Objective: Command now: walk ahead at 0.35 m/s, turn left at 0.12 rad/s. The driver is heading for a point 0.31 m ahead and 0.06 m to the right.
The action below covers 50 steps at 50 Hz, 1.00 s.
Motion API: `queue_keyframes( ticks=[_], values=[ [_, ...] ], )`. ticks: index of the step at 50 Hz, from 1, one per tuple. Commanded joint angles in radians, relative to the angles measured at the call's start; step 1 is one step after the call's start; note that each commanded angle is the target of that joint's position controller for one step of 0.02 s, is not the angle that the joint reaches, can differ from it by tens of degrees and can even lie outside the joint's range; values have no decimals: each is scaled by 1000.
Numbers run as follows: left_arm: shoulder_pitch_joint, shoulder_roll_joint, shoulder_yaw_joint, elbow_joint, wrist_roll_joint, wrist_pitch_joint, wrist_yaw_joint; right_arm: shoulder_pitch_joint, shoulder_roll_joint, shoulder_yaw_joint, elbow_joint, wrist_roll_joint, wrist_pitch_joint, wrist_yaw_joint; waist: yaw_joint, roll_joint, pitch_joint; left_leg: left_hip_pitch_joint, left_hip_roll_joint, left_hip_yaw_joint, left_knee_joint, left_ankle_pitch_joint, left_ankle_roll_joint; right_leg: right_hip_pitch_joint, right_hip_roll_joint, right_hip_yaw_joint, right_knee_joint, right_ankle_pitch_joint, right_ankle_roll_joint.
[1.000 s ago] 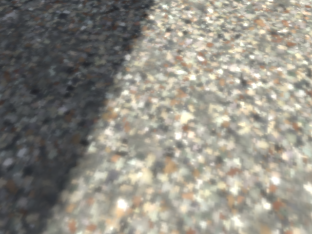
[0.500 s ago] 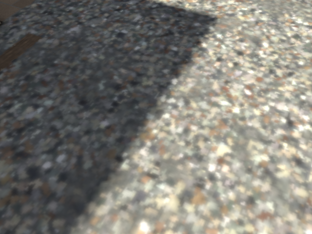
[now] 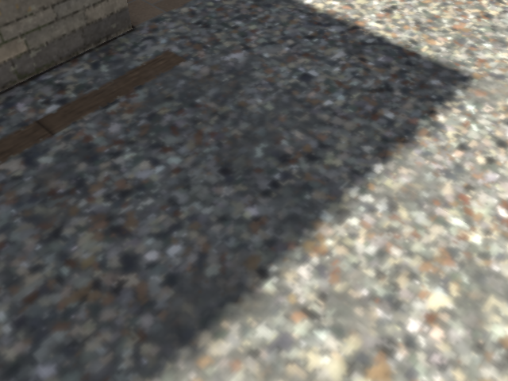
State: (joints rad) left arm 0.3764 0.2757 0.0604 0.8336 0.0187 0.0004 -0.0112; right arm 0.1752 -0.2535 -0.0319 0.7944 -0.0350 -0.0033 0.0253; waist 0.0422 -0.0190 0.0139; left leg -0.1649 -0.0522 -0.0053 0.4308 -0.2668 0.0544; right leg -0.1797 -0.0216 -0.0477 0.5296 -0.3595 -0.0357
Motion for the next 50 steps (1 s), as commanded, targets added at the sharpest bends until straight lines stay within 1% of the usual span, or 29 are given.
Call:
queue_keyframes(
  ticks=[1,2,3,4,5,7,10,14,17,18,19,20,21,22,23,24,25,26,29,33,35,37,39,40,41,42,43,45,50],
  values=[
    [-210,99,14,-156,17,-29,-1,300,-279,-69,46,5,-32,-28,-181,208,62,331,447,-612,-296,-311,211,-610,23,4,356,-213,-40],
    [-202,131,27,-140,13,-29,-7,239,-212,-51,39,8,-35,-26,-136,125,120,290,392,-525,-284,-300,215,-615,-26,59,426,-135,-44],
    [-168,120,25,-117,5,-33,-19,185,-162,-35,27,11,-42,-23,-102,127,128,257,334,-443,-300,-253,184,-599,-41,66,435,-61,-41],
    [-146,117,26,-102,5,-36,-27,152,-140,-28,20,11,-48,-24,-78,140,119,245,289,-370,-319,-174,158,-574,-54,59,432,1,-30],
    [-141,114,26,-92,15,-34,-34,150,-125,-23,24,13,-56,-26,-70,147,108,234,262,-316,-326,-70,150,-556,-59,45,442,44,-16],
    [-153,92,21,-91,25,-29,-41,174,-123,-22,44,20,-69,-23,-61,128,81,226,237,-239,-317,137,154,-548,-55,22,462,104,10],
    [-248,66,10,-127,21,-26,-45,215,-121,-21,77,26,-76,-21,-71,115,102,186,224,-172,-323,287,161,-559,-61,-1,384,174,43],
    [-332,24,-12,-161,12,-29,-43,234,-125,-16,114,22,-77,-25,-74,121,120,104,205,-83,-259,616,123,-385,-21,-39,158,258,26],
    [-248,49,-5,-131,12,-34,-21,228,-146,-17,138,25,-76,-35,-35,122,61,132,222,-78,-132,877,80,-212,33,-42,89,271,-22],
    [-167,67,3,-100,14,-40,-11,216,-156,-19,142,25,-75,-39,-2,115,19,154,212,-79,-38,950,60,-128,59,-40,48,275,-39],
    [-47,77,9,-58,21,-52,-1,201,-163,-21,147,33,-73,-41,58,85,-38,136,174,-55,121,920,38,19,68,-43,-52,371,-57],
    [62,131,21,-25,37,-66,12,227,-141,-13,140,38,-77,-42,85,33,-126,7,121,-39,322,646,19,233,-51,49,-49,571,-79],
    [118,242,42,-27,51,-68,12,391,-13,14,140,72,-72,-42,27,-220,-315,-237,-28,21,732,-148,-24,523,-410,432,9,1036,-238],
    [122,222,43,-19,-18,-56,4,394,-109,-14,174,51,-55,-54,36,-150,-404,-219,-76,-96,872,-298,-21,428,-427,551,-71,1147,-298],
    [-5,167,26,-35,-30,-54,4,332,-112,-19,165,37,-45,-52,-13,-83,-270,-242,-19,-123,891,-253,-19,290,-381,425,-113,985,-283],
    [-104,86,2,-48,-25,-53,6,265,-95,-11,155,22,-42,-46,-30,-52,-140,-269,20,-94,834,-211,-18,164,-328,342,-164,874,-253],
    [-140,43,-15,-45,-19,-54,11,228,-82,-11,153,16,-33,-41,-46,-46,-77,-253,51,-87,770,-184,-17,80,-280,271,-205,825,-217],
    [-158,27,-24,-34,-18,-53,18,237,-71,-8,158,7,-16,-35,-71,-64,-55,-198,66,-72,705,-162,-23,0,-240,210,-238,787,-192],
    [-154,40,-29,-4,-1,-61,17,271,-25,4,192,7,14,-30,-98,-64,-74,-75,53,-27,557,-131,-35,-95,-197,124,-259,750,-179],
    [-133,65,-28,29,5,-45,18,176,-28,12,192,4,38,-44,-64,-103,-58,-54,59,5,327,-105,-40,-130,-182,147,-304,320,-177],
    [-128,73,-25,42,3,-30,19,145,-35,12,196,7,41,-46,-55,-101,-36,-34,56,13,266,-68,-38,-167,-185,184,-332,85,-171],
    [-147,66,-28,50,-6,-16,23,148,-21,17,213,6,35,-47,-72,-68,-5,27,54,25,159,-10,-27,-222,-182,201,-329,-49,-149],
    [-135,40,-38,63,-6,-12,26,150,-19,24,226,-2,19,-54,-79,-11,33,97,87,-31,-18,56,-7,-278,-156,201,-306,-129,-83],
    [-118,22,-42,65,-5,-13,23,158,-49,23,226,-9,6,-60,-63,49,45,91,176,-140,-109,37,9,-274,-120,177,-248,-92,-45],
    [-56,-15,-46,79,-21,-9,19,105,-87,18,232,13,1,-63,3,169,77,-66,223,-221,-162,-67,42,-181,-22,85,-217,9,-19],
    [-55,-11,-48,108,-14,-5,20,78,-39,30,236,24,-8,-59,1,152,70,-180,225,-223,-209,-147,35,-18,-18,72,-182,108,-9],
    [-50,-4,-45,119,-10,-5,21,63,-30,33,238,29,-16,-58,9,134,64,-206,195,-191,-213,-132,10,49,-32,86,-181,161,-9],
    [-44,20,-40,141,-5,-10,23,73,-35,29,251,32,-21,-62,1,96,47,-136,149,-132,-176,-14,-13,47,-55,108,-194,187,-19],
    [-56,-11,-51,181,-9,-20,33,127,-9,30,290,27,-15,-63,-31,21,41,-17,141,-103,-124,104,1,-26,-65,116,-227,190,-18]
  ],
)
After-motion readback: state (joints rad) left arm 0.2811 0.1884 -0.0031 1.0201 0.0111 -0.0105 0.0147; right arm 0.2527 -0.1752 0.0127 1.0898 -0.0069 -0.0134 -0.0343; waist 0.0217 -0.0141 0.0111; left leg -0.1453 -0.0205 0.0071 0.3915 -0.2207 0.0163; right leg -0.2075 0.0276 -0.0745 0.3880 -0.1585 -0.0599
